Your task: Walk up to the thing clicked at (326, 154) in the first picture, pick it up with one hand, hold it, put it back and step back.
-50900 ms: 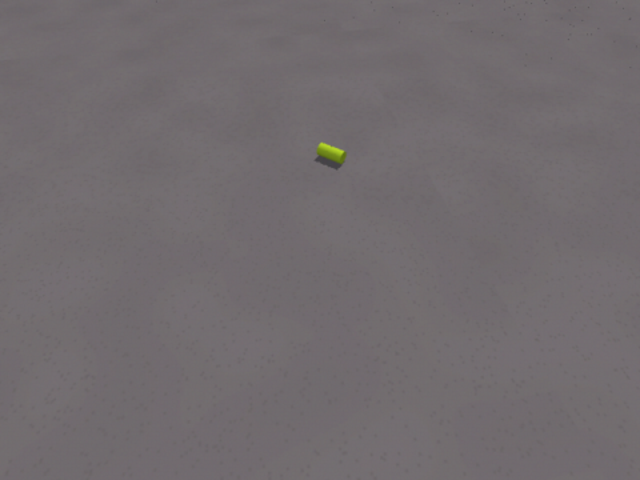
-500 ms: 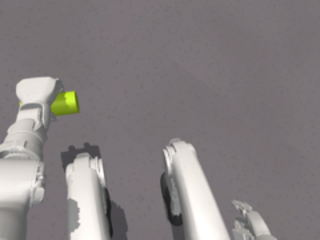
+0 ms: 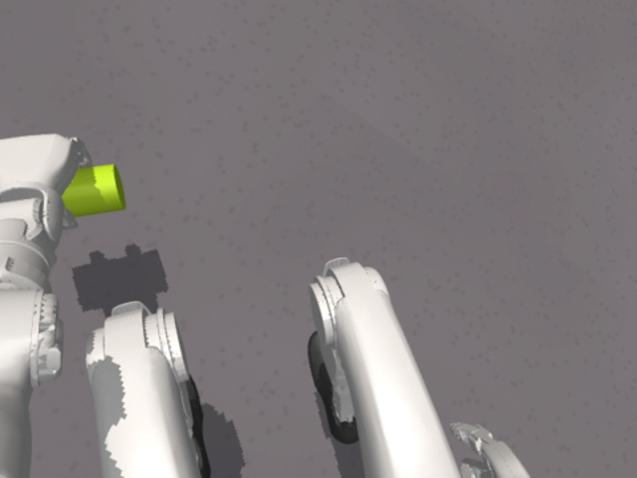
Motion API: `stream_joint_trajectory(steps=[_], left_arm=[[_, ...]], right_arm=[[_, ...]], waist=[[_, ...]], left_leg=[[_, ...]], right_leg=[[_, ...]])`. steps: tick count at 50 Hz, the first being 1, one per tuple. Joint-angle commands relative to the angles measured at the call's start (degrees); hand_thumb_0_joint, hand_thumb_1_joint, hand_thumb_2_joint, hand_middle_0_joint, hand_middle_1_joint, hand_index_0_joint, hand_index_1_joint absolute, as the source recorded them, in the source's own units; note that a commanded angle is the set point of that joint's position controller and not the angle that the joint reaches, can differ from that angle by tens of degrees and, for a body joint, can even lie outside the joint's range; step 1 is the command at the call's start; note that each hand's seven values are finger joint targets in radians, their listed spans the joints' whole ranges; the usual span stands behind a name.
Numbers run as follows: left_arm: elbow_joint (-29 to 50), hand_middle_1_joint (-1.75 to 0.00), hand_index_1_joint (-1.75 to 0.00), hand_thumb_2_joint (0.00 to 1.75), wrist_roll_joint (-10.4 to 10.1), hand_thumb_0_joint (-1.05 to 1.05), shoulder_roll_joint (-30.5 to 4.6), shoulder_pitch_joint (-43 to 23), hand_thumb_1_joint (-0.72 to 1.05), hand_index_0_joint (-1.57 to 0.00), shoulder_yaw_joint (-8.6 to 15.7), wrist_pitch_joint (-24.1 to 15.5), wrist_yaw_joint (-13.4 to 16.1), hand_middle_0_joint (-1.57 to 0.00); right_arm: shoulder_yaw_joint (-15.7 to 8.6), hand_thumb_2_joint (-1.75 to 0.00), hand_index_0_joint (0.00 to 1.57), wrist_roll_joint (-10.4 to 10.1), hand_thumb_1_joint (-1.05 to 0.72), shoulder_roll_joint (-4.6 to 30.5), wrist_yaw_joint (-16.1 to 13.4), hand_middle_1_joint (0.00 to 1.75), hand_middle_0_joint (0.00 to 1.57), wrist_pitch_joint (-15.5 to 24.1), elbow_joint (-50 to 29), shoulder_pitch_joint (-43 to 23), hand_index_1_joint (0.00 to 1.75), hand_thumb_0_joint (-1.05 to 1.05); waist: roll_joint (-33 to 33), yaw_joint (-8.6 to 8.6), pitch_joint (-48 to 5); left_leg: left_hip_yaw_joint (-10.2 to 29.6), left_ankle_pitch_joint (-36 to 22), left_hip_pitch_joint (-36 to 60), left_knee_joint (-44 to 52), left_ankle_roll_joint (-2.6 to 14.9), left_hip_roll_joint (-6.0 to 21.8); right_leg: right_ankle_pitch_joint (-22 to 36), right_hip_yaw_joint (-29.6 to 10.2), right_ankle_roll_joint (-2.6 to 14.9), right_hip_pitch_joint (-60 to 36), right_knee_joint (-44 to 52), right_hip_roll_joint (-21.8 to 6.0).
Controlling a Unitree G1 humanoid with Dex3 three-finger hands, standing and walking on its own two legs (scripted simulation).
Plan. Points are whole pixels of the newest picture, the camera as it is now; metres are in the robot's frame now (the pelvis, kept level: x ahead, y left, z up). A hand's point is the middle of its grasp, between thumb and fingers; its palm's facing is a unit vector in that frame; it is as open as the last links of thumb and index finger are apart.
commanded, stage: crouch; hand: left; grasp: from above
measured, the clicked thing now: (66, 194) +0.49 +0.24 -0.20
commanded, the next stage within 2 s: lower in 0.18 s
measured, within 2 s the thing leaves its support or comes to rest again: neither
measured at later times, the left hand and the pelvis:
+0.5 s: hand (64, 197) +0.49 +0.24 -0.21, palm faces -0.49 -0.03 -0.87, open 9.1 cm; pelvis +0.00 +0.00 -0.03, yaw -2 degrees
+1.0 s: hand (79, 203) +0.49 +0.24 -0.26, palm faces -0.48 -0.04 -0.87, open 9.1 cm; pelvis +0.01 +0.00 -0.05, yaw -4 degrees
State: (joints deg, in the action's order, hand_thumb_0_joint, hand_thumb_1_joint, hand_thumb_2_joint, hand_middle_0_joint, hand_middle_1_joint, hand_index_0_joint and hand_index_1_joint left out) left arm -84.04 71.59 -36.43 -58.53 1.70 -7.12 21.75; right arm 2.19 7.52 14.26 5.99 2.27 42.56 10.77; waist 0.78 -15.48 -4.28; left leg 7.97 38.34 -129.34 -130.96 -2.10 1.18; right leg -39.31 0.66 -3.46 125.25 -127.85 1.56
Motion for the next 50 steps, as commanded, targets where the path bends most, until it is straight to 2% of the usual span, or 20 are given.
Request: stream_joint_trajectory(steps=[1,7,8,11,13,14,15,16,20,25,27,29,31,34,37,39,40,44,47,50], left_arm=[[8.7,-0.47,-0.45,0.57,-0.4,0.0,-15.0,-23.2,0.77,-1.14,1.8,-0.3,3.3,-1.12],[10.6,-0.48,-0.46,0.58,-0.2,0.0,-17.0,-25.1,0.79,-1.16,2.1,-1.0,2.9,-1.14],[8.9,-0.48,-0.46,0.57,0.0,0.0,-16.5,-22.7,0.79,-1.16,2.1,-0.8,3.0,-1.14],[10.1,-0.49,-0.47,0.58,-0.2,0.0,-16.8,-25.1,0.8,-1.17,1.8,-0.8,3.0,-1.15],[7.6,-0.48,-0.46,0.57,-0.3,0.0,-16.1,-23.5,0.82,-1.18,1.3,-0.7,2.9,-1.16],[10.2,-0.48,-0.46,0.57,-0.6,0.0,-17.2,-25.8,0.81,-1.17,1.8,-0.9,3.1,-1.16],[5.6,-0.48,-0.49,0.63,-0.2,0.0,-15.0,-21.6,0.76,-1.16,0.8,-0.5,2.8,-1.17],[8.0,-0.49,-0.49,0.62,-0.2,0.0,-16.6,-24.2,0.77,-1.16,1.2,-0.8,2.7,-1.16],[5.9,-0.49,-0.49,0.62,-0.2,0.0,-16.8,-24.4,0.77,-1.16,0.9,-1.4,2.7,-1.17],[4.9,-0.49,-0.49,0.61,0.6,0.0,-18.9,-23.4,0.78,-1.17,2.2,-2.4,4.0,-1.17],[6.6,-0.51,-0.51,0.64,1.2,0.0,-18.8,-25.0,0.81,-1.18,2.0,-2.8,4.7,-1.18],[3.7,-0.5,-0.5,0.61,1.4,0.0,-18.6,-23.7,0.8,-1.18,1.9,-2.7,5.3,-1.17],[4.1,-0.49,-0.49,0.6,1.8,0.0,-20.1,-24.6,0.8,-1.18,2.6,-2.7,6.1,-1.17],[5.0,-0.49,-0.49,0.61,1.9,0.0,-20.5,-23.7,0.8,-1.18,3.0,-2.4,7.0,-1.18],[2.2,-0.5,-0.49,0.6,1.8,0.0,-18.6,-24.3,0.82,-1.19,2.1,-1.9,7.4,-1.18],[3.6,-0.49,-0.49,0.64,1.7,0.0,-20.5,-25.1,0.79,-1.16,3.2,-1.9,7.7,-1.15],[2.0,-0.48,-0.48,0.64,1.6,0.0,-19.9,-23.7,0.79,-1.16,2.4,-1.8,7.6,-1.15],[0.0,-0.5,-0.49,0.62,1.4,0.0,-19.9,-23.9,0.8,-1.16,2.3,-1.9,7.7,-1.14],[3.0,-0.51,-0.49,0.64,1.4,0.0,-22.8,-23.0,0.8,-1.16,3.7,-2.4,8.3,-1.14],[2.0,-0.52,-0.51,0.64,1.7,0.0,-22.5,-22.6,0.8,-1.16,3.5,-2.6,8.9,-1.14]], right_arm=[[-3.7,-0.9,0.2,0.4,-0.9,13.7,-0.6,0.3,0.2,0.6,-0.8,12.0,0.3,0.0],[-2.9,-0.9,0.2,0.4,-0.91,14.3,-0.4,0.3,0.2,0.7,-0.7,12.4,0.3,0.0],[-2.8,-0.9,0.2,0.5,-0.91,14.3,-0.4,0.3,0.2,0.6,-0.8,12.6,0.3,0.0],[-2.4,-0.9,0.2,0.5,-0.91,14.4,-0.4,0.3,0.2,0.4,-0.7,12.3,0.3,0.0],[-2.3,-0.9,0.2,0.5,-0.91,14.5,-0.3,0.3,0.2,0.4,-0.6,12.1,0.3,0.0],[-2.2,-0.9,0.2,0.5,-0.91,14.5,-0.3,0.3,0.2,0.5,-0.6,11.8,0.3,0.0],[-2.0,-0.9,0.2,0.8,-0.91,14.5,-0.1,0.3,0.2,0.5,-0.7,12.5,0.3,0.0],[-2.0,-0.9,0.2,0.6,-0.91,14.7,-0.1,0.3,0.2,0.5,-0.5,12.1,0.3,0.0],[-1.3,-0.9,0.2,0.9,-0.91,15.0,0.2,0.3,0.2,0.7,-0.8,11.3,0.3,0.0],[-0.6,-0.9,0.2,1.4,-0.91,15.5,0.3,0.3,0.2,0.8,-0.8,11.7,0.3,0.0],[-0.4,-0.9,0.2,1.8,-0.91,15.6,0.5,0.3,0.2,0.9,-0.9,11.7,0.3,0.0],[-0.4,-0.9,0.2,1.9,-0.91,15.7,0.7,0.3,0.2,1.1,-1.1,10.9,0.3,0.0],[-0.1,-0.9,0.2,2.2,-0.91,16.1,0.8,0.3,0.2,1.3,-1.0,11.1,0.3,0.0],[0.3,-0.9,0.2,2.5,-0.91,15.9,1.0,0.3,0.2,1.3,-1.4,10.9,0.3,0.0],[0.5,-0.9,0.2,2.7,-0.91,16.0,1.3,0.3,0.2,1.8,-1.0,11.1,0.3,0.0],[0.4,-0.9,0.2,2.8,-0.9,17.1,1.3,0.3,0.2,2.2,-1.2,11.5,0.3,0.0],[0.8,-0.9,0.2,2.9,-0.9,16.6,1.5,0.3,0.2,2.4,-1.3,10.9,0.3,0.0],[1.6,-0.9,0.2,3.5,-0.9,17.4,1.9,0.3,0.2,3.3,-1.1,11.3,0.3,0.0],[1.7,-0.9,0.2,3.3,-0.9,18.0,2.0,0.3,0.2,3.6,-1.9,10.9,0.3,0.0],[2.2,-0.9,0.2,3.4,-0.9,17.7,2.4,0.3,0.2,3.7,-1.9,10.7,0.3,0.0]], waist=[[15.2,-0.87,-40.7],[17.4,-0.91,-42.0],[16.5,-0.68,-41.5],[16.8,-1.38,-42.0],[16.5,-1.4,-39.5],[17.5,-1.32,-40.6],[15.5,-2.05,-38.5],[15.8,-1.8,-38.9],[16.9,-2.39,-36.3],[16.8,-2.17,-37.9],[18.6,-3.06,-39.9],[19.0,-3.26,-36.9],[18.5,-3.41,-37.2],[20.7,-2.76,-39.9],[19.3,-4.81,-35.6],[20.1,-4.56,-35.3],[20.3,-4.43,-35.1],[19.2,-5.92,-32.1],[21.5,-4.47,-36.5],[21.9,-5.19,-36.4]], left_leg=[[-6.4,-8.5,29.5,11.8,3.36,-0.7],[-6.2,-9.8,29.0,10.0,3.26,-0.4],[-6.2,-10.2,28.9,10.1,3.25,-0.6],[-6.0,-9.8,28.5,9.3,3.39,-0.5],[-5.9,-9.3,27.2,9.0,3.33,-0.5],[-6.0,-9.5,27.0,8.6,3.43,-0.4],[-5.8,-9.7,26.8,8.3,3.39,-0.5],[-5.8,-9.5,26.3,8.2,3.51,-0.4],[-5.2,-8.4,25.3,7.6,3.29,-0.4],[-5.5,-10.9,24.9,5.7,3.39,-0.5],[-4.9,-12.0,26.9,5.3,3.14,-0.4],[-4.8,-10.2,25.5,5.4,3.06,-0.4],[-4.9,-10.1,25.1,4.5,3.24,-0.4],[-4.8,-11.5,26.1,4.1,3.06,-0.3],[-4.5,-9.8,24.4,3.7,3.13,-0.3],[-4.3,-9.7,25.3,3.3,3.07,-0.2],[-4.1,-9.6,24.5,3.2,3.01,-0.1],[-3.9,-9.4,23.0,1.8,3.17,-0.1],[-3.5,-11.6,26.0,2.3,2.74,0.0],[-3.2,-12.2,25.9,2.3,2.67,0.1]], right_leg=[[12.4,7.0,5.18,-19.6,13.1,1.0],[13.8,7.5,5.17,-19.6,11.3,1.3],[14.2,7.6,5.11,-19.9,11.2,1.3],[14.2,7.8,4.97,-19.3,11.1,1.4],[13.8,8.0,5.02,-18.2,10.5,1.5],[14.1,7.9,5.04,-18.7,10.3,1.5],[14.4,8.1,4.88,-18.7,10.3,1.5],[14.3,8.2,4.94,-18.0,10.1,1.6],[12.9,8.8,5.26,-16.1,8.8,1.7],[15.6,8.8,4.69,-18.4,7.8,1.7],[16.7,9.4,4.8,-17.9,6.8,1.9],[14.9,9.7,5.02,-15.7,6.4,2.0],[15.1,9.5,4.86,-16.1,6.6,2.0],[16.4,9.6,4.86,-17.3,5.4,2.2],[15.1,10.1,4.9,-14.6,5.1,2.1],[14.8,10.3,4.93,-14.0,5.3,2.0],[14.7,10.4,5.01,-14.3,4.9,2.2],[14.8,10.8,4.77,-14.0,4.9,2.3],[16.2,11.2,4.95,-16.0,4.3,2.4],[17.2,11.4,4.8,-16.6,3.7,2.7]])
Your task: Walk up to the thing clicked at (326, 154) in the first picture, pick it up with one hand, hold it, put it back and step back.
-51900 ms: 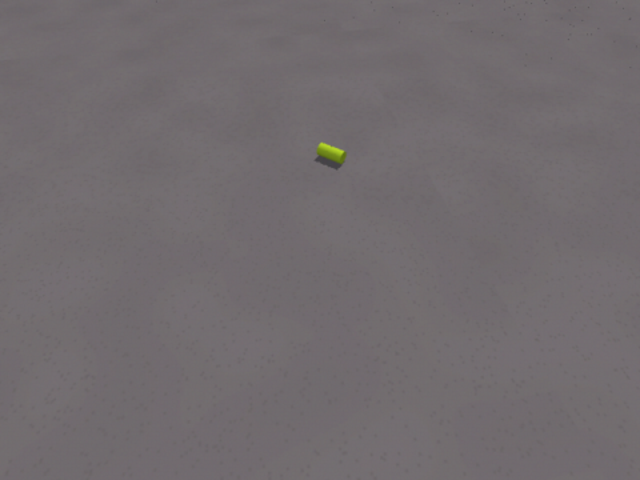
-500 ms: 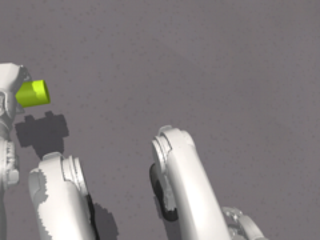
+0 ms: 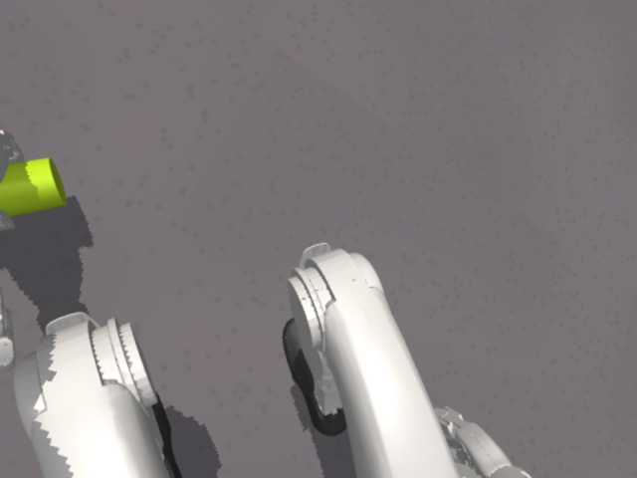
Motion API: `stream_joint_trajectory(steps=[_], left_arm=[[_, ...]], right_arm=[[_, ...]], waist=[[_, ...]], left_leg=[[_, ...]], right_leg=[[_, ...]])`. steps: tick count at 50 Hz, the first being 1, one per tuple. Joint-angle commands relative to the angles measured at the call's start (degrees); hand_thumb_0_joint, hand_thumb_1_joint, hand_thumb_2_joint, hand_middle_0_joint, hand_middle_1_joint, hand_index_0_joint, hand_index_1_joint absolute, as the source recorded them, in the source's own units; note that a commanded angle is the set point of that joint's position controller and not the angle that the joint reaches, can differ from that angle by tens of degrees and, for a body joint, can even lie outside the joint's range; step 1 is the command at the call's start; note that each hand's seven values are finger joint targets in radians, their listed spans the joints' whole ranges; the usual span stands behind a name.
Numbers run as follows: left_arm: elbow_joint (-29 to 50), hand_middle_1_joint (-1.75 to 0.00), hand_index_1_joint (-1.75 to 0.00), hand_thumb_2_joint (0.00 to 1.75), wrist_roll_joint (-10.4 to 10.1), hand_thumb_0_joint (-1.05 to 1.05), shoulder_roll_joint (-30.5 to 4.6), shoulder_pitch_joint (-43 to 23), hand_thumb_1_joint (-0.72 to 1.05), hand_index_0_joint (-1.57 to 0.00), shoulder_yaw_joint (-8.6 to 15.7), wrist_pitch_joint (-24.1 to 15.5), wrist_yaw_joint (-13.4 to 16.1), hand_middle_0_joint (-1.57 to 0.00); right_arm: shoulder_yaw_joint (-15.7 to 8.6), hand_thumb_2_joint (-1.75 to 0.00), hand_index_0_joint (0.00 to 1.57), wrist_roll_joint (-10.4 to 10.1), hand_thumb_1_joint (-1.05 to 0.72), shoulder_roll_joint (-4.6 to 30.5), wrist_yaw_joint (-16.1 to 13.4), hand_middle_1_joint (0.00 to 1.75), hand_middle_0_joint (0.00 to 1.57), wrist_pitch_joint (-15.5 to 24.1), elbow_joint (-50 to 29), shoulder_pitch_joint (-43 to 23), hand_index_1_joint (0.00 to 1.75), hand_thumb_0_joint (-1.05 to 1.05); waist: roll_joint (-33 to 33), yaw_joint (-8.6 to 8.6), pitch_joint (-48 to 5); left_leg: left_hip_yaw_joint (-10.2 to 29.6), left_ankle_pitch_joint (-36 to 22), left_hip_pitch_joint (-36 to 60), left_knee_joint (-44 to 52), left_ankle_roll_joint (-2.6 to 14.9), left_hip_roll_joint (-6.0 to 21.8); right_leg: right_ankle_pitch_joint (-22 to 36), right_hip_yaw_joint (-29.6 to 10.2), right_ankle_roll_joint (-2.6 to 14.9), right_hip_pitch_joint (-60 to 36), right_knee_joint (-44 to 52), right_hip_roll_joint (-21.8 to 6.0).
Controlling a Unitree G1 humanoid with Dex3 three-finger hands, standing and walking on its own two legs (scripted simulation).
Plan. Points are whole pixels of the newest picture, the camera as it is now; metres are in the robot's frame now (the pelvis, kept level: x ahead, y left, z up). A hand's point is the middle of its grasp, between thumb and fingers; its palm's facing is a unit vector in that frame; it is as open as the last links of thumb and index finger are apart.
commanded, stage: rest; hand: left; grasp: from above
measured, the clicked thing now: out of the picture +0.48 +0.27 -0.25
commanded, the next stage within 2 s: open in 0.84 s
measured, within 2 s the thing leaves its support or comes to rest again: rests again in 1.24 s
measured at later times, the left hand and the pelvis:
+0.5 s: hand out of the picture +0.47 +0.27 -0.24, palm faces -0.47 -0.09 -0.88, open 9.1 cm; pelvis +0.00 +0.00 +0.00, yaw -2 degrees
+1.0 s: hand out of the picture +0.47 +0.27 -0.24, palm faces -0.47 -0.10 -0.88, open 9.0 cm; pelvis +0.00 +0.01 +0.00, yaw -3 degrees
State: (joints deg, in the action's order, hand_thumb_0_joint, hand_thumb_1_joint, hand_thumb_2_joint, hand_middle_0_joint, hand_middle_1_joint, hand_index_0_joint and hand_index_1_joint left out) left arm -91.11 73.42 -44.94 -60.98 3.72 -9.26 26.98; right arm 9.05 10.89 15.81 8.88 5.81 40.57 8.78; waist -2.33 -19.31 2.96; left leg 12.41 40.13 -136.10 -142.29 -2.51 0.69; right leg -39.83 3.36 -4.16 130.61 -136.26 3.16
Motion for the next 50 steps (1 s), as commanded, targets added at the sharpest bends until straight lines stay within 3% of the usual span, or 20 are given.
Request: stream_joint_trajectory(steps=[1,4,6,9,11,14,17,21,27,28,29,31,32,34,39,42,43,45,47,50], left_arm=[[8.5,-0.51,-0.5,0.65,-0.2,0.0,-14.0,-20.6,0.81,-1.17,2.0,-0.4,3.9,-1.15],[6.7,-0.49,-0.48,0.63,0.0,0.0,-13.6,-21.3,0.79,-1.15,1.1,-0.4,4.7,-1.14],[6.0,-0.48,-0.48,0.64,-0.1,0.0,-16.4,-18.4,0.79,-1.16,2.6,-0.3,5.4,-1.16],[5.9,-0.48,-0.48,0.65,-0.3,0.0,-15.3,-19.9,0.81,-1.17,1.7,-0.3,5.7,-1.17],[8.2,-0.48,-0.48,0.65,-0.6,0.0,-17.3,-18.9,0.79,-1.17,2.8,-0.5,6.2,-1.16],[6.8,-0.5,-0.48,0.62,-0.3,0.0,-16.8,-18.8,0.81,-1.17,2.4,-0.3,6.6,-1.15],[5.3,-0.47,-0.47,0.64,-0.4,0.0,-15.3,-20.1,0.8,-1.17,1.2,-0.3,6.7,-1.17],[5.2,-0.46,-0.46,0.63,-0.5,0.0,-17.7,-18.5,0.8,-1.16,1.9,-0.2,7.3,-1.16],[3.7,-0.46,-0.45,0.59,-0.6,0.0,-16.5,-19.6,0.8,-1.16,1.2,0.0,7.4,-1.15],[5.0,-0.45,-0.44,0.57,-0.9,0.0,-17.3,-19.5,0.78,-1.14,1.1,-0.1,7.6,-1.13],[2.2,-0.44,-0.44,0.57,-0.6,0.0,-16.2,-19.8,0.77,-1.14,0.2,0.0,7.5,-1.13],[2.6,-0.46,-0.45,0.58,-1.1,0.0,-17.1,-20.3,0.78,-1.14,0.6,-0.3,7.9,-1.13],[3.2,-0.44,-0.44,0.59,-1.4,0.0,-18.6,-19.6,0.77,-1.14,1.4,-0.4,8.2,-1.13],[3.0,-0.43,-0.43,0.57,-0.5,0.0,-18.1,-19.3,0.76,-1.14,1.0,-0.4,8.3,-1.13],[0.9,-0.43,-0.41,0.54,-1.0,0.0,-16.8,-20.3,0.75,-1.12,-0.4,-0.4,8.5,-1.11],[-0.3,-0.43,-0.42,0.54,-0.9,0.0,-18.5,-19.2,0.74,-1.11,0.3,-0.4,9.1,-1.1],[-1.2,-0.42,-0.41,0.52,-0.7,0.0,-17.7,-20.0,0.74,-1.11,-0.1,-0.4,9.1,-1.1],[-1.1,-0.41,-0.41,0.53,-0.9,0.0,-18.2,-20.3,0.74,-1.11,0.0,-0.6,9.3,-1.1],[-0.9,-0.43,-0.41,0.5,-1.0,0.0,-18.8,-20.9,0.74,-1.1,-0.2,-0.9,9.2,-1.08],[-1.9,-0.49,-0.48,0.55,-0.6,0.0,-19.3,-20.3,0.5,-0.89,-0.4,-1.0,9.5,-0.87]], right_arm=[[-4.6,-0.9,0.2,0.2,-0.9,16.4,-0.4,0.3,0.2,0.2,0.2,13.1,0.3,0.0],[-3.7,-0.9,0.2,0.8,-0.9,16.6,0.3,0.3,0.2,1.0,0.6,13.1,0.3,0.0],[-3.4,-0.9,0.2,0.8,-0.9,17.1,0.4,0.3,0.2,1.2,0.2,12.6,0.3,0.0],[-3.0,-0.9,0.2,1.3,-0.9,17.0,1.1,0.3,0.2,1.7,0.5,12.1,0.3,0.0],[-3.0,-0.9,0.2,1.0,-0.9,17.3,1.2,0.3,0.2,1.7,0.0,11.9,0.3,0.0],[-3.0,-0.9,0.2,1.1,-0.9,17.6,1.4,0.3,0.2,1.8,0.2,11.5,0.3,0.0],[-2.6,-0.9,0.2,1.5,-0.9,18.0,1.9,0.3,0.2,2.4,0.5,11.9,0.3,0.0],[-2.0,-0.9,0.2,1.4,-0.9,18.2,2.3,0.3,0.2,2.8,0.2,11.5,0.3,0.0],[-1.8,-0.9,0.2,1.6,-0.9,19.0,2.7,0.3,0.2,3.4,0.1,11.3,0.3,0.0],[-1.6,-0.9,0.2,1.5,-0.9,18.9,2.6,0.3,0.2,3.3,-0.2,10.4,0.3,0.0],[-1.2,-0.9,0.2,1.7,-0.9,18.7,2.9,0.3,0.2,3.4,0.3,10.5,0.3,0.0],[-1.1,-0.9,0.2,1.7,-0.9,19.2,3.0,0.3,0.2,3.8,0.1,10.8,0.3,0.0],[-1.0,-0.9,0.2,1.5,-0.9,19.2,2.9,0.3,0.2,3.9,-0.1,10.5,0.3,0.0],[-1.0,-0.9,0.2,1.8,-0.9,19.3,3.0,0.3,0.2,4.1,-0.4,10.6,0.3,0.0],[-0.1,-0.9,0.2,2.0,-0.9,19.5,3.5,0.3,0.2,4.8,0.1,10.3,0.3,0.0],[0.0,-0.9,0.2,1.9,-0.9,20.1,3.4,0.3,0.2,5.0,-0.2,10.3,0.3,0.0],[0.2,-0.9,0.2,2.2,-0.9,20.1,3.6,0.3,0.2,5.2,-0.1,10.4,0.3,0.0],[0.6,-0.9,0.2,2.2,-0.9,20.3,3.6,0.3,0.2,5.3,-0.4,10.2,0.3,0.0],[0.8,-0.9,0.2,2.2,-0.9,20.8,3.7,0.3,0.2,5.6,-0.8,9.9,0.3,0.0],[1.0,-0.9,0.2,2.2,-0.9,20.9,3.6,0.3,0.2,5.7,-1.2,9.6,0.3,0.0]], waist=[[24.3,-1.9,-42.6],[23.3,-3.46,-39.9],[23.7,-1.81,-40.8],[23.7,-3.1,-39.8],[25.6,-1.88,-42.4],[26.1,-2.38,-41.6],[25.2,-4.34,-38.3],[26.0,-3.13,-39.2],[26.7,-4.88,-37.4],[27.5,-3.7,-38.9],[25.9,-5.14,-37.7],[25.0,-5.18,-35.5],[25.7,-3.93,-36.7],[26.9,-4.73,-36.9],[25.0,-6.38,-35.5],[26.1,-5.21,-35.4],[25.4,-6.43,-33.6],[25.6,-6.19,-33.8],[25.4,-6.54,-32.9],[25.6,-6.22,-33.9]], left_leg=[[-7.6,-14.2,32.1,13.3,3.13,0.5],[-7.5,-13.8,30.7,11.9,3.51,0.8],[-7.5,-14.8,30.5,11.9,3.47,0.8],[-7.2,-13.8,30.2,11.4,3.48,1.1],[-7.2,-14.6,31.4,12.2,3.36,1.1],[-6.8,-14.9,32.3,12.2,3.02,1.3],[-6.5,-13.4,30.8,11.8,3.24,1.3],[-6.4,-14.7,31.0,12.0,3.11,1.4],[-5.6,-14.8,32.9,12.1,2.69,1.5],[-5.5,-15.6,33.3,12.4,2.72,1.7],[-5.5,-14.6,31.8,11.4,3.02,1.8],[-5.5,-12.9,30.1,11.4,3.21,1.7],[-5.6,-13.2,30.2,12.0,3.1,1.6],[-5.2,-14.1,32.4,12.4,2.67,1.8],[-5.0,-14.3,31.3,10.7,3.13,2.1],[-4.8,-14.8,31.8,11.6,2.78,2.1],[-4.6,-13.4,30.7,11.7,2.81,2.0],[-4.5,-13.1,30.5,11.8,2.9,2.0],[-4.3,-11.7,29.8,12.1,2.94,2.0],[-4.1,-12.0,30.4,11.9,2.89,2.2]], right_leg=[[17.9,8.9,5.47,-21.6,12.0,0.9],[18.5,8.9,5.02,-21.8,12.4,1.3],[19.2,8.8,5.16,-23.3,12.3,1.3],[18.5,9.1,5.18,-22.6,12.3,1.6],[19.3,8.9,5.08,-25.1,12.4,1.7],[19.3,9.6,5.3,-23.2,11.7,1.8],[18.4,9.9,5.13,-22.6,12.0,1.9],[19.4,9.8,5.17,-24.6,12.0,2.0],[18.9,10.9,5.37,-22.5,11.5,1.9],[20.0,10.6,5.3,-23.5,11.8,2.3],[19.6,10.6,5.19,-23.1,11.7,2.4],[18.3,10.7,5.07,-22.7,12.2,2.3],[18.2,10.5,5.19,-23.7,12.5,2.3],[18.4,11.1,5.32,-23.2,11.8,2.3],[19.7,11.1,4.81,-23.4,11.8,2.6],[19.7,11.3,5.01,-23.7,12.0,2.6],[18.4,11.8,5.1,-22.3,11.8,2.5],[18.2,11.6,5.13,-23.2,12.2,2.7],[16.8,11.9,5.1,-22.7,12.3,2.6],[17.3,11.9,5.11,-23.2,12.1,2.8]])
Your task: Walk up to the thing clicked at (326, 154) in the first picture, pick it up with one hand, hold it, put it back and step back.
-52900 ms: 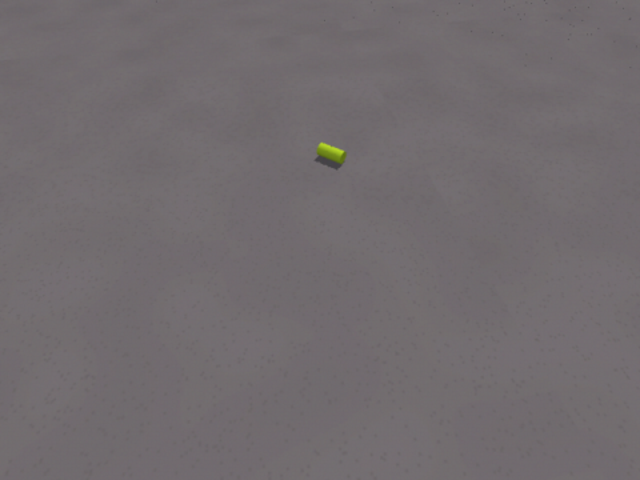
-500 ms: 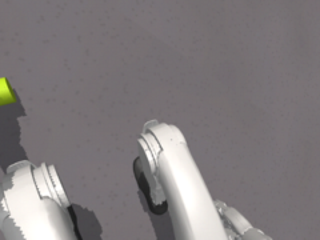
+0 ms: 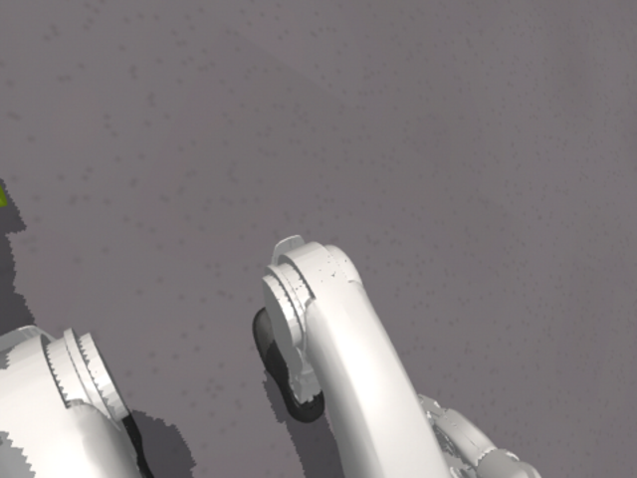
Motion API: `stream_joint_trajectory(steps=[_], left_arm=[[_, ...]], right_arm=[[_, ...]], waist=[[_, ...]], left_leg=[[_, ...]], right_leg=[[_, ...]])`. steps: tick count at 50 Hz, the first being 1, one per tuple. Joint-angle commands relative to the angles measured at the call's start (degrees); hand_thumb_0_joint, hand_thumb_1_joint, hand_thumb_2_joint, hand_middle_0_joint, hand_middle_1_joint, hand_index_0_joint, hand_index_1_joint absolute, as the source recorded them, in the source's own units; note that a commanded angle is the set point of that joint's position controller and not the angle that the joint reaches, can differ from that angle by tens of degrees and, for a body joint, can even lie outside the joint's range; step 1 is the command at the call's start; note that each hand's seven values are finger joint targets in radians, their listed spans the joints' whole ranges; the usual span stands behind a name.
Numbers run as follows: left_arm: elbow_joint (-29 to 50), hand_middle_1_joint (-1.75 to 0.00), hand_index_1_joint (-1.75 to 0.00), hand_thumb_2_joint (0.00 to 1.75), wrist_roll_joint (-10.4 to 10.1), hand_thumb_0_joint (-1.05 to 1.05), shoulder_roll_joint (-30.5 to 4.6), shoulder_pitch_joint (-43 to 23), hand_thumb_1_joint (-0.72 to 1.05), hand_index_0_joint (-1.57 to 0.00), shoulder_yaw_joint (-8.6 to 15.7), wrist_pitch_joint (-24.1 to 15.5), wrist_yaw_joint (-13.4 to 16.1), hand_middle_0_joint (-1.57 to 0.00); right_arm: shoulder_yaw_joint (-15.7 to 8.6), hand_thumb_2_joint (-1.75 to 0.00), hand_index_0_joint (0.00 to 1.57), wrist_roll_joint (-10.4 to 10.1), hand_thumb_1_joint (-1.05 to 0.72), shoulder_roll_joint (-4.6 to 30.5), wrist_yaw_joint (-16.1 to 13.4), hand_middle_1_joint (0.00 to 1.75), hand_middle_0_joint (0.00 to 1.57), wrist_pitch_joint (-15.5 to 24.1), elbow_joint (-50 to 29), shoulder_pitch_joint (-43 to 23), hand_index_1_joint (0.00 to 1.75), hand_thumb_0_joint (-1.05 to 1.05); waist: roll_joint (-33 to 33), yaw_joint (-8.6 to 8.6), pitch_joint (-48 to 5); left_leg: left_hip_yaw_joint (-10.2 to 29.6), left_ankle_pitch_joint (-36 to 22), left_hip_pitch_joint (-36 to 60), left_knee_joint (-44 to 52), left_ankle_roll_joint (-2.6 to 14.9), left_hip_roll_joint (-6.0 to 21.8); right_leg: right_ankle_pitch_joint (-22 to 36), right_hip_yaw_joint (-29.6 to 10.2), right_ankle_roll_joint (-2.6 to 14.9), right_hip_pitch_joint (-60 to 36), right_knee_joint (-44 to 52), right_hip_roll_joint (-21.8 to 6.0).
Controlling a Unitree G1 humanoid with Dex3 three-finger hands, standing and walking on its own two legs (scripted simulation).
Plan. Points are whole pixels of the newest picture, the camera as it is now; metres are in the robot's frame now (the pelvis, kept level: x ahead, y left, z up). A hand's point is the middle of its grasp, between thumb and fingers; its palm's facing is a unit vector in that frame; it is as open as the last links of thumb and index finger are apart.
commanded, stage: open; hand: left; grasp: from above
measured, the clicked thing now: out of the picture +0.47 +0.29 -0.28
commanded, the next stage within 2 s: withdraw in 0.88 s
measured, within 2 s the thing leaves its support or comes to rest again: rests again in 0.24 s
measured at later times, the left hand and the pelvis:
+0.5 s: hand out of the picture +0.47 +0.29 -0.24, palm faces -0.45 -0.12 -0.88, open 12.3 cm; pelvis +0.00 +0.00 +0.00, yaw -1 degrees
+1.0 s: hand out of the picture +0.47 +0.29 -0.24, palm faces -0.45 -0.12 -0.88, open 14.3 cm; pelvis +0.00 +0.00 +0.00, yaw -1 degrees
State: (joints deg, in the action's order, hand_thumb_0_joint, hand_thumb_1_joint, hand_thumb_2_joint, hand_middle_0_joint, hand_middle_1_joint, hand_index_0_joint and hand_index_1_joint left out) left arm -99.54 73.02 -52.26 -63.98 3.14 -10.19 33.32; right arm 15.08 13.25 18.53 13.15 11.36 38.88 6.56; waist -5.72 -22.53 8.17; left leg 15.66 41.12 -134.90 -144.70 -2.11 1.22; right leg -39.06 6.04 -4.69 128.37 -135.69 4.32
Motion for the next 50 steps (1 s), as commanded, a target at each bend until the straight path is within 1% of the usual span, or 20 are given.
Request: stream_joint_trajectory(steps=[1,2,4,6,9,10,13,16,19,21,26,30,32,38,41,43,45,48,49,50], left_arm=[[7.0,-0.52,-0.5,0.56,-0.5,0.0,-11.5,-17.7,0.42,-0.83,-0.2,-0.2,3.2,-0.82],[7.0,-0.51,-0.5,0.57,-0.3,0.0,-12.0,-18.2,0.34,-0.78,0.0,-0.3,3.2,-0.77],[7.7,-0.52,-0.52,0.57,-0.1,0.0,-13.1,-17.3,0.2,-0.69,0.5,-0.3,3.6,-0.69],[6.7,-0.56,-0.54,0.57,0.1,0.0,-11.7,-18.1,0.1,-0.61,-0.3,-0.4,3.5,-0.6],[4.9,-0.58,-0.57,0.59,-0.4,0.0,-10.9,-17.5,-0.02,-0.52,-0.9,0.0,3.0,-0.51],[6.1,-0.59,-0.59,0.63,-0.6,0.0,-12.4,-17.8,-0.07,-0.48,-0.5,-0.1,3.2,-0.48],[5.4,-0.65,-0.66,0.69,-0.8,0.0,-11.8,-16.1,-0.14,-0.42,-0.6,0.6,2.5,-0.43],[5.3,-0.69,-0.7,0.75,-1.1,0.0,-11.1,-15.5,-0.22,-0.35,-1.2,1.1,1.6,-0.37],[7.7,-0.73,-0.75,0.8,-1.8,0.0,-12.8,-16.2,-0.29,-0.3,-0.4,0.9,1.6,-0.32],[6.9,-0.76,-0.79,0.85,-1.4,0.0,-12.1,-15.3,-0.34,-0.26,-0.7,1.1,1.2,-0.29],[9.4,-0.83,-0.86,0.91,-1.6,0.0,-12.9,-16.9,-0.42,-0.18,-0.4,0.4,1.2,-0.2],[5.5,-0.86,-0.9,0.96,-1.1,0.0,-11.0,-14.9,-0.48,-0.12,-1.1,0.5,0.9,-0.15],[8.9,-0.89,-0.93,0.99,-1.4,0.0,-12.3,-16.9,-0.51,-0.09,-0.8,-0.1,1.3,-0.13],[7.8,-0.95,-0.98,1.04,-1.4,0.0,-12.1,-16.4,-0.56,-0.04,-1.0,-0.3,1.4,-0.08],[6.7,-0.95,-0.99,1.05,-1.0,0.0,-11.6,-15.5,-0.57,-0.03,-1.3,0.1,1.3,-0.07],[9.5,-0.95,-0.99,1.03,-1.0,0.0,-12.6,-16.8,-0.56,-0.03,-0.4,0.0,1.6,-0.07],[7.2,-0.95,-0.98,1.03,-0.6,0.0,-10.9,-16.1,-0.56,-0.03,-1.5,0.4,1.1,-0.06],[9.0,-0.95,-0.98,1.03,-1.2,0.0,-13.0,-16.3,-0.55,-0.03,-0.1,0.5,1.3,-0.06],[8.8,-0.97,-0.99,1.01,-1.3,0.0,-13.0,-15.9,-0.54,-0.03,-0.1,0.5,1.4,-0.05],[7.5,-1.02,-1.01,0.99,-1.3,0.0,-11.4,-15.9,-0.54,-0.07,-1.4,0.6,1.1,-0.06]], right_arm=[[-4.9,-0.9,0.2,-0.1,-0.89,18.1,-0.6,0.3,0.2,0.2,0.7,11.6,0.3,0.0],[-4.8,-0.9,0.2,-0.2,-0.89,18.2,-0.6,0.3,0.2,0.4,0.6,11.9,0.3,0.0],[-4.9,-0.9,0.2,-0.1,-0.89,18.3,-0.7,0.3,0.2,0.3,0.4,11.7,0.3,0.0],[-4.8,-0.9,0.2,0.0,-0.89,18.3,-0.5,0.3,0.2,0.5,0.7,12.0,0.3,0.0],[-4.8,-0.9,0.2,0.0,-0.9,18.5,-0.3,0.3,0.2,1.1,0.9,11.8,0.3,0.0],[-4.6,-0.9,0.2,0.0,-0.89,18.7,-0.5,0.3,0.2,0.9,0.4,11.8,0.3,0.0],[-4.8,-0.9,0.2,-0.1,-0.9,18.7,-0.4,0.3,0.2,1.2,0.4,11.8,0.3,0.0],[-4.7,-0.9,0.2,-0.2,-0.89,18.7,-0.2,0.3,0.2,1.1,0.1,12.0,0.3,0.0],[-4.5,-0.9,0.2,-0.4,-0.89,18.7,-0.4,0.3,0.2,0.8,-0.6,11.6,0.3,0.0],[-4.5,-0.9,0.2,-0.4,-0.89,18.6,-0.5,0.3,0.2,0.5,-0.7,11.9,0.3,0.0],[-4.5,-0.9,0.2,-0.5,-0.89,18.5,-0.7,0.3,0.2,0.0,-0.7,11.8,0.3,0.0],[-4.7,-0.9,0.2,-0.4,-0.89,18.7,-0.7,0.3,0.2,0.0,-0.1,12.2,0.3,0.0],[-4.5,-0.9,0.2,-0.4,-0.89,18.6,-1.0,0.3,0.2,-0.3,-1.0,11.8,0.3,0.0],[-4.4,-0.9,0.2,-0.3,-0.89,18.7,-1.1,0.3,0.2,-0.1,-1.2,11.7,0.3,0.0],[-4.5,-0.9,0.2,-0.1,-0.89,18.7,-1.1,0.3,0.2,-0.1,-1.3,11.8,0.3,0.0],[-4.6,-0.9,0.2,-0.1,-0.89,18.9,-1.1,0.3,0.2,-0.1,-1.4,11.8,0.3,0.0],[-4.5,-0.9,0.2,0.0,-0.89,18.6,-0.7,0.3,0.2,0.1,-0.8,11.9,0.3,0.0],[-4.6,-0.9,0.2,-0.2,-0.89,19.0,-0.7,0.3,0.2,0.0,-0.7,13.0,0.3,0.0],[-4.5,-0.9,0.2,-0.2,-0.89,18.7,-0.8,0.3,0.2,0.0,-0.9,12.4,0.3,0.0],[-4.2,-0.9,0.2,-0.2,-0.9,18.3,-0.6,0.3,0.2,0.3,-1.4,11.6,0.3,0.0]], waist=[[28.4,-3.04,-38.5],[28.4,-3.43,-38.1],[29.7,-2.55,-39.3],[28.7,-3.94,-37.9],[26.9,-3.98,-35.0],[27.6,-3.75,-36.6],[28.3,-2.97,-36.4],[27.8,-3.39,-37.1],[28.8,-2.38,-38.8],[27.7,-2.87,-38.1],[29.1,-2.78,-39.6],[28.3,-4.06,-35.8],[28.2,-3.46,-37.7],[28.0,-3.5,-37.3],[28.0,-3.77,-35.9],[30.0,-3.0,-38.7],[30.1,-4.01,-36.6],[29.9,-3.59,-38.1],[29.8,-2.99,-38.9],[28.9,-3.81,-36.3]], left_leg=[[-7.4,-12.7,28.8,14.2,2.55,1.6],[-7.4,-12.0,28.3,14.2,2.59,1.5],[-7.4,-13.2,29.5,14.6,2.35,1.7],[-7.3,-12.6,28.6,14.1,2.52,1.7],[-7.5,-10.8,26.9,13.6,2.76,1.5],[-7.4,-11.1,27.4,14.4,2.71,1.7],[-7.1,-11.6,28.5,14.9,2.35,1.6],[-7.0,-12.7,28.8,14.6,2.43,1.7],[-7.1,-13.6,28.3,15.2,2.4,1.6],[-7.2,-13.6,28.0,14.7,2.58,1.7],[-7.1,-14.3,29.4,14.8,2.4,1.8],[-6.9,-13.1,28.8,14.7,2.24,1.7],[-6.9,-12.5,28.7,15.1,2.39,1.7],[-6.9,-12.4,28.7,15.2,2.3,1.7],[-6.9,-11.8,28.7,15.5,2.24,1.6],[-6.6,-14.0,31.0,15.6,1.84,1.7],[-6.4,-14.4,30.8,15.0,1.83,1.8],[-7.0,-15.4,30.5,14.9,2.07,1.7],[-6.9,-15.4,31.0,15.3,1.97,1.8],[-7.2,-14.0,29.0,14.5,2.34,1.7]], right_leg=[[16.4,9.2,5.58,-20.6,11.7,1.7],[15.8,9.3,5.59,-20.6,11.7,1.6],[16.7,9.3,5.67,-21.4,11.7,1.7],[16.4,9.4,5.53,-20.6,11.6,1.7],[15.1,9.3,5.35,-19.1,11.9,1.6],[15.2,9.0,5.33,-21.1,12.9,1.9],[15.1,9.5,5.59,-19.8,12.1,1.6],[16.2,9.4,5.57,-20.9,12.0,1.9],[16.9,9.2,5.65,-22.4,12.2,1.8],[17.1,9.3,5.47,-22.2,12.4,1.9],[17.8,9.2,5.59,-22.9,12.5,1.9],[16.4,9.6,5.71,-19.9,12.0,1.7],[16.4,9.3,5.55,-22.1,12.9,2.0],[16.2,9.5,5.61,-21.5,12.7,1.6],[15.5,9.6,5.61,-21.0,12.9,1.7],[17.1,9.8,5.74,-21.3,12.2,1.4],[17.4,9.9,5.78,-19.8,11.4,1.4],[18.4,9.3,5.56,-22.3,12.4,1.5],[18.2,9.4,5.74,-22.2,12.3,1.5],[17.6,9.1,5.59,-21.3,12.4,1.6]])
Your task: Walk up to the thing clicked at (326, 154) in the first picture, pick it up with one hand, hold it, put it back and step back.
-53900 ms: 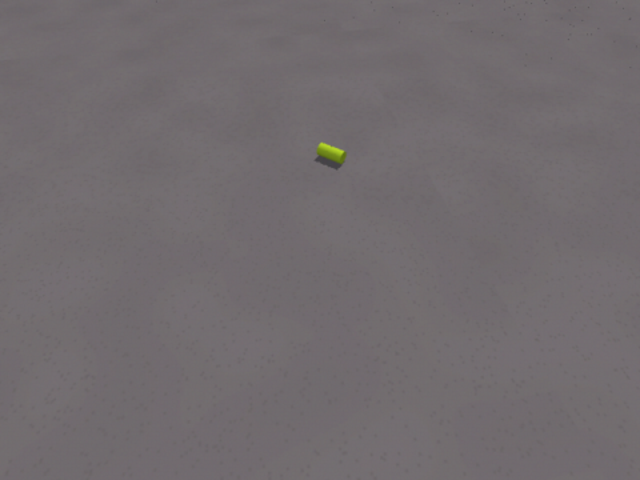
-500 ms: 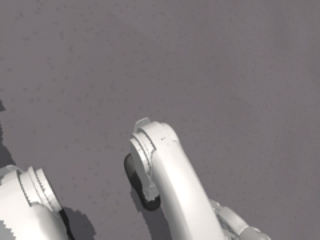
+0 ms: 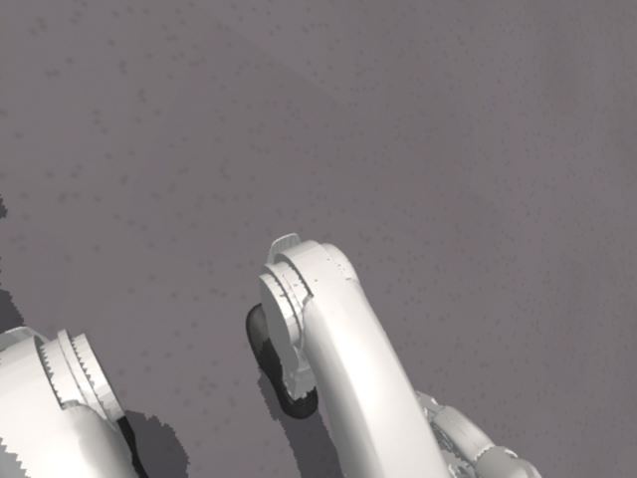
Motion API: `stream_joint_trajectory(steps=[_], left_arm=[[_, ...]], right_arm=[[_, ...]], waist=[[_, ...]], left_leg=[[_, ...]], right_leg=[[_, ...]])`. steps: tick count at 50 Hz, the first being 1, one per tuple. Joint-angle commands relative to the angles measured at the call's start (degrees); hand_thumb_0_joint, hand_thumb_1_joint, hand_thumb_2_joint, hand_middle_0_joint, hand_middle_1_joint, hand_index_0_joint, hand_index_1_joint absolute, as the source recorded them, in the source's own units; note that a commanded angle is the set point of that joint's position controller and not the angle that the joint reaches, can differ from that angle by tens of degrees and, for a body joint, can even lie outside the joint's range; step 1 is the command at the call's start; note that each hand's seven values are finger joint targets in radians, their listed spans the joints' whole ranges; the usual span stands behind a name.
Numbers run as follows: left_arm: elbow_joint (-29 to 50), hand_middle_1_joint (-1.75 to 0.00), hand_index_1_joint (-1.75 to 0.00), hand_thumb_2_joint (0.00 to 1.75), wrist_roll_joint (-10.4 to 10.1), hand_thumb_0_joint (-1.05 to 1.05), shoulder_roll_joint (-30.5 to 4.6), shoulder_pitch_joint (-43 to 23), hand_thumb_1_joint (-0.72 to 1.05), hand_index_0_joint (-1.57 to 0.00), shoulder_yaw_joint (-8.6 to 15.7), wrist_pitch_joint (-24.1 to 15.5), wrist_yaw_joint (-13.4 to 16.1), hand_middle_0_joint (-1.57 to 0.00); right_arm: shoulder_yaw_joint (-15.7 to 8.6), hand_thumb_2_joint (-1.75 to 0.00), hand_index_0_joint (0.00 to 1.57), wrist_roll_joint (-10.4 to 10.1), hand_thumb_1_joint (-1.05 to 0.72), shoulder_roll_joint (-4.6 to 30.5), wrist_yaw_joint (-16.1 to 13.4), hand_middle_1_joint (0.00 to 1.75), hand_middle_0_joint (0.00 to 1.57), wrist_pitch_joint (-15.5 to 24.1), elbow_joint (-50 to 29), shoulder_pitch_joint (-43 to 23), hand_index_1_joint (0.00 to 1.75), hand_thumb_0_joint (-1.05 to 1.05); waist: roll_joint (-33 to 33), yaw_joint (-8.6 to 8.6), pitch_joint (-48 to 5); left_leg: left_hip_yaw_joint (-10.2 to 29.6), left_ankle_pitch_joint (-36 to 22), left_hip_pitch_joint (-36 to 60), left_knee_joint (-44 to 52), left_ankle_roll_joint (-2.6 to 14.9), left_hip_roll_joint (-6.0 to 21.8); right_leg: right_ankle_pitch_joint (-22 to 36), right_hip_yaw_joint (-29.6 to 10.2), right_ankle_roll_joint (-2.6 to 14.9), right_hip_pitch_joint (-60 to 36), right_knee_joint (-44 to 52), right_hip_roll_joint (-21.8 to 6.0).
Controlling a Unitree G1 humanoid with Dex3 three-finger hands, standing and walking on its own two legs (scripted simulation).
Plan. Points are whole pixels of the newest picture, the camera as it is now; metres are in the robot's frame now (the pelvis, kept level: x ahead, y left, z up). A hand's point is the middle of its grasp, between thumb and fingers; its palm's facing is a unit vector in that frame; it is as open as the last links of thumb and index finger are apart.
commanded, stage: withdraw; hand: left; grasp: from above
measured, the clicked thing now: out of the picture +0.48 +0.30 -0.28
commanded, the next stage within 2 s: home in 0.88 s
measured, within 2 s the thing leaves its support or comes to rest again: neither
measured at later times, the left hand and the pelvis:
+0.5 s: hand out of the picture +0.47 +0.33 -0.09, palm faces -0.36 -0.09 -0.93, open 14.1 cm; pelvis +0.00 -0.01 +0.03, yaw +5 degrees
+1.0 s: hand out of the picture +0.45 +0.31 -0.14, palm faces -0.47 -0.09 -0.88, open 13.6 cm; pelvis -0.02 -0.01 +0.02, yaw +6 degrees
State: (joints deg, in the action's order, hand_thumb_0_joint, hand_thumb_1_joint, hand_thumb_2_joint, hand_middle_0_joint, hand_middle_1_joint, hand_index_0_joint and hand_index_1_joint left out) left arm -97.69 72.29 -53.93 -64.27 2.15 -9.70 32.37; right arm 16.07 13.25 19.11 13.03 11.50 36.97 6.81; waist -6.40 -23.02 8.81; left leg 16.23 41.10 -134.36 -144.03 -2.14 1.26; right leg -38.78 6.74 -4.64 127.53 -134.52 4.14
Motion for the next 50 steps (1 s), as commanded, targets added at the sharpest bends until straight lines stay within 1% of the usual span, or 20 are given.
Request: stream_joint_trajectory(steps=[1,3,4,5,8,11,14,17,20,23,26,27,30,33,36,41,45,46,49,50], left_arm=[[6.7,-1.02,-1.01,0.99,-1.1,0.0,-10.7,-14.8,-0.54,-0.07,0.5,0.0,2.4,-0.06],[8.1,-1.02,-1.0,0.99,-1.1,0.0,-11.4,-14.6,-0.54,-0.07,1.3,0.4,2.7,-0.06],[11.9,-1.01,-1.0,0.98,-1.3,0.0,-12.7,-16.7,-0.53,-0.07,2.7,0.4,3.2,-0.06],[12.3,-1.02,-1.01,0.99,-1.3,0.0,-13.0,-14.3,-0.54,-0.07,3.6,1.1,3.8,-0.06],[15.9,-1.01,-1.0,0.99,-2.3,0.0,-10.6,-15.0,-0.54,-0.07,4.0,3.1,4.1,-0.06],[23.2,-1.01,-1.0,1.0,-3.2,0.0,-10.5,-13.4,-0.55,-0.06,5.4,5.3,2.6,-0.06],[28.5,-1.0,-1.01,1.01,-4.6,0.0,-5.9,-12.4,-0.55,-0.06,3.9,7.7,-1.5,-0.06],[29.2,-1.01,-1.02,1.01,-5.7,0.0,-3.0,-11.0,-0.54,-0.06,1.6,9.8,-6.7,-0.07],[33.0,-1.01,-1.02,1.02,-8.1,0.0,0.9,-13.7,-0.54,-0.06,-0.5,10.7,-12.3,-0.08],[31.0,-1.0,-1.02,1.02,-8.4,0.0,5.4,-14.2,-0.54,-0.07,-4.1,10.7,-18.4,-0.08],[28.3,-0.99,-1.01,1.01,-9.1,0.0,5.7,-13.8,-0.52,-0.08,-5.2,9.5,-22.6,-0.1],[29.0,-1.0,-1.01,1.01,-9.5,0.0,6.0,-14.7,-0.52,-0.08,-5.5,8.8,-23.5,-0.09],[27.7,-0.99,-1.0,1.0,-8.8,0.0,5.1,-14.6,-0.51,-0.08,-5.8,6.9,-25.3,-0.09],[27.2,-0.96,-0.97,0.98,-7.4,0.0,4.5,-16.3,-0.47,-0.12,-5.9,5.3,-25.0,-0.13],[24.8,-0.91,-0.93,0.94,-6.0,0.0,2.9,-16.7,-0.43,-0.16,-5.2,3.7,-22.8,-0.17],[21.5,-0.9,-0.91,0.92,-2.8,0.0,-2.1,-18.2,-0.42,-0.17,-2.5,1.3,-17.0,-0.18],[20.9,-0.92,-0.92,0.92,-1.7,0.0,-1.4,-23.3,-0.44,-0.17,-2.6,-0.3,-12.9,-0.16],[22.0,-0.93,-0.92,0.92,-1.4,0.0,-3.2,-24.9,-0.45,-0.16,-1.5,-0.7,-11.6,-0.16],[23.7,-0.93,-0.92,0.92,-0.6,0.0,-3.7,-24.2,-0.46,-0.15,0.1,-0.4,-8.6,-0.14],[25.0,-0.85,-0.84,0.95,-0.4,0.0,-4.3,-24.1,-0.38,-0.21,0.5,0.0,-8.1,-0.22]], right_arm=[[-5.4,-0.9,0.2,-0.1,-0.9,18.1,-0.6,0.3,0.2,-0.1,0.3,11.5,0.3,0.0],[-5.7,-0.9,0.2,-0.3,-0.9,17.9,-0.5,0.3,0.2,0.0,0.1,11.7,0.3,0.0],[-6.1,-0.9,0.2,-0.1,-0.9,18.0,-0.5,0.3,0.2,0.2,0.4,12.4,0.3,0.0],[-6.1,-0.9,0.2,-0.1,-0.9,17.7,-0.3,0.3,0.2,-0.1,0.1,11.9,0.3,0.0],[-7.5,-0.9,0.2,-0.7,-0.9,17.0,0.5,0.3,0.2,-0.4,0.5,12.1,0.3,0.0],[-9.6,-0.9,0.2,-2.0,-0.9,16.3,1.2,0.3,0.2,-1.0,0.9,12.3,0.3,0.0],[-12.5,-0.9,0.2,-4.0,-0.9,15.4,1.6,0.3,0.2,-2.8,1.0,12.3,0.3,0.0],[-14.2,-0.9,0.2,-5.7,-0.9,14.7,1.5,0.3,0.2,-5.1,1.7,13.2,0.3,0.0],[-15.6,-0.91,0.2,-6.7,-0.9,13.3,0.6,0.3,0.2,-7.7,1.4,14.5,0.3,0.0],[-16.8,-0.91,0.2,-7.7,-0.9,13.2,-1.0,0.3,0.2,-9.9,1.9,15.4,0.3,0.0],[-16.6,-0.91,0.2,-8.1,-0.9,12.5,-3.1,0.3,0.2,-11.5,0.6,15.6,0.3,0.0],[-16.3,-0.9,0.2,-8.0,-0.9,12.0,-3.9,0.3,0.2,-12.0,0.2,15.3,0.3,0.0],[-15.7,-0.9,0.2,-8.0,-0.9,11.7,-6.2,0.3,0.2,-12.9,-0.6,14.5,0.3,0.0],[-14.8,-0.9,0.2,-8.1,-0.9,11.2,-7.6,0.3,0.2,-13.3,-1.1,14.4,0.3,0.0],[-13.5,-0.9,0.2,-7.5,-0.9,10.9,-8.2,0.3,0.2,-13.4,-1.2,14.2,0.3,0.0],[-12.3,-0.9,0.2,-6.3,-0.9,11.4,-8.4,0.3,0.2,-12.8,-0.9,13.9,0.3,0.0],[-11.9,-0.9,0.2,-5.3,-0.9,11.8,-8.3,0.3,0.2,-11.5,-0.1,14.3,0.3,0.0],[-12.2,-0.9,0.2,-5.1,-0.9,12.5,-8.4,0.3,0.2,-11.2,-0.2,14.7,0.3,0.0],[-12.5,-0.9,0.2,-4.3,-0.9,12.8,-8.2,0.3,0.2,-10.1,-0.1,15.3,0.3,0.0],[-12.8,-0.89,0.2,-4.3,-0.89,12.7,-8.2,0.3,0.2,-9.8,-0.1,15.2,0.3,0.0]], waist=[[29.0,-2.66,-38.2],[29.9,-1.88,-40.2],[32.8,-1.17,-42.2],[34.9,0.11,-44.3],[34.9,0.21,-46.1],[39.4,3.49,-51.7],[38.1,4.92,-54.5],[33.8,5.79,-53.3],[28.5,5.7,-53.1],[23.1,4.56,-48.1],[15.7,4.47,-44.2],[14.6,4.07,-43.0],[13.6,5.09,-41.1],[16.5,5.53,-43.8],[18.4,5.64,-44.7],[20.9,5.69,-46.6],[25.4,3.55,-46.7],[25.6,3.53,-47.9],[29.4,3.9,-49.5],[31.2,4.34,-51.7]], left_leg=[[-7.8,-13.7,28.3,14.7,2.4,1.7],[-8.0,-14.1,29.5,14.7,2.24,1.6],[-8.0,-15.2,31.6,14.9,1.9,1.7],[-8.1,-16.5,33.4,15.7,1.57,1.9],[-8.7,-17.0,32.9,15.4,1.75,1.9],[-9.7,-19.1,35.3,16.2,1.48,1.4],[-10.2,-18.3,35.3,18.0,1.71,0.9],[-11.3,-15.3,32.4,19.7,2.49,0.6],[-11.9,-11.4,30.2,22.9,3.08,-0.2],[-11.0,-8.8,30.4,25.0,3.08,-0.4],[-12.3,-8.0,25.5,24.3,3.82,-1.0],[-12.8,-7.7,24.7,24.3,4.03,-1.2],[-13.1,-6.6,24.7,25.5,3.85,-1.5],[-12.5,-8.8,28.7,26.9,3.4,-1.3],[-12.8,-9.7,28.8,26.3,3.42,-1.3],[-13.1,-9.2,27.2,23.6,3.54,-1.4],[-12.3,-7.3,30.0,22.9,2.89,-1.2],[-12.0,-6.7,30.5,22.6,2.89,-1.3],[-12.4,-6.9,33.1,22.8,2.46,-1.3],[-12.4,-7.7,35.0,22.7,2.28,-1.0]], right_leg=[[17.1,8.3,5.4,-22.6,12.2,2.1],[17.4,8.3,5.48,-22.8,11.7,1.9],[17.9,8.6,5.59,-22.1,11.4,1.7],[19.0,8.3,5.88,-23.5,11.1,1.8],[19.9,7.9,5.79,-22.5,11.4,2.0],[21.0,7.2,6.37,-20.9,10.6,1.2],[19.9,6.1,6.69,-19.1,11.4,1.0],[17.6,4.6,6.52,-20.5,14.0,1.1],[13.4,3.0,6.54,-22.8,17.5,0.7],[10.5,3.0,7.04,-20.2,19.3,0.3],[8.3,1.4,7.04,-22.9,22.7,0.0],[7.8,0.9,6.85,-24.1,23.8,-0.2],[5.5,0.6,7.1,-23.7,24.7,-0.7],[8.2,1.3,7.22,-21.9,22.9,-1.0],[9.6,1.2,6.9,-21.8,21.5,-1.2],[8.8,0.8,6.61,-21.7,19.4,-1.0],[7.7,2.2,6.92,-17.2,17.1,-0.9],[7.2,2.6,6.86,-16.5,16.9,-0.9],[8.0,3.6,6.91,-15.6,15.7,-1.3],[8.8,3.6,7.06,-15.2,15.0,-1.3]])
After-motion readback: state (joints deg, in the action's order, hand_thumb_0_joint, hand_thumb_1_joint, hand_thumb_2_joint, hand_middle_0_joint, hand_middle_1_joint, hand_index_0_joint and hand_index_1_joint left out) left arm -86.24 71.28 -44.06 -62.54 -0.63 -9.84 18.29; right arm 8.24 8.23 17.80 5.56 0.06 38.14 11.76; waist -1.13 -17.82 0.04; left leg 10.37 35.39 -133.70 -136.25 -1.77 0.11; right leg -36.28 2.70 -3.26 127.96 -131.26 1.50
